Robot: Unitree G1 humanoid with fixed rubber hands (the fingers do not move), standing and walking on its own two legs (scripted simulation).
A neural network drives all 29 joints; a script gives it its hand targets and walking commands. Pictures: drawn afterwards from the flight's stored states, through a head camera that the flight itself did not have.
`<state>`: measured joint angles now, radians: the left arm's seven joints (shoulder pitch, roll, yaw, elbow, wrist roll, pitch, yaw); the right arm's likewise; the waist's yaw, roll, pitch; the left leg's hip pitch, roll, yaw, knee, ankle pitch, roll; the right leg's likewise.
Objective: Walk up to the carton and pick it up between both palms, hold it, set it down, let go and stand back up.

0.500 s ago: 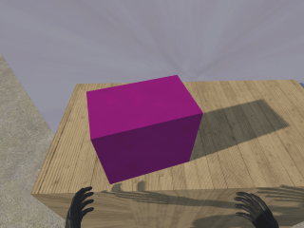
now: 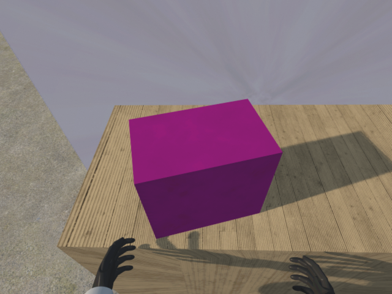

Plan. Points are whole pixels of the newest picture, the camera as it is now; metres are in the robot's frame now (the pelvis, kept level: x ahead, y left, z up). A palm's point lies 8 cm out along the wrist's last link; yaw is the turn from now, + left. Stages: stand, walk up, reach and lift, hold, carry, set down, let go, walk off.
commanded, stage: set down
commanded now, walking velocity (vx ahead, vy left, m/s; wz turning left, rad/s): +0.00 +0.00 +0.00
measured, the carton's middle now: (200, 170) +0.39 +0.04 +0.02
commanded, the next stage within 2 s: let go in 0.90 s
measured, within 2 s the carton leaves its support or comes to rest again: neither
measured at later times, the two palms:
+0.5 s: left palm out of the picture +0.13 +0.22 -0.08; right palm out of the picture +0.16 -0.24 -0.06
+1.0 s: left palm (95, 282) +0.16 +0.25 -0.09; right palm out of the picture +0.16 -0.19 -0.09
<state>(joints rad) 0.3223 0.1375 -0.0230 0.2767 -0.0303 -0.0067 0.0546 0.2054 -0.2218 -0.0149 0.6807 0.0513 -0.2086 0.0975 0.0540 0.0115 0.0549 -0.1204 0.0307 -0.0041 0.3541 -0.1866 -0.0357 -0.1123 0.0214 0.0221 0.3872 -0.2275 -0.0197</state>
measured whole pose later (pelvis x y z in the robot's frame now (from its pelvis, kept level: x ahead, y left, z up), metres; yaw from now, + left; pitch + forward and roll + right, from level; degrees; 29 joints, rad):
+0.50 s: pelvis -0.01 -0.01 +0.00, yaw +1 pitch -4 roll +0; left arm 0.27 0.19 0.00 0.45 -0.08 0.04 0.09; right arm 0.19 -0.22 -0.03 0.66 0.05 -0.18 0.08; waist 0.04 -0.05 0.06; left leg -0.11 0.04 -0.01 0.35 -0.18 -0.04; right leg -0.10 0.03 0.00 0.39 -0.22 -0.03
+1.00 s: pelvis +0.02 +0.03 +0.00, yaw -1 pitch -4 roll +0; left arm 0.23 0.20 -0.01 0.52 -0.03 0.11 0.02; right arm 0.16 -0.15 -0.05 0.78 -0.04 -0.22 0.02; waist 0.02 0.00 0.09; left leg -0.09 0.02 0.04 0.41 -0.25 0.00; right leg -0.05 0.00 0.04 0.37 -0.24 0.02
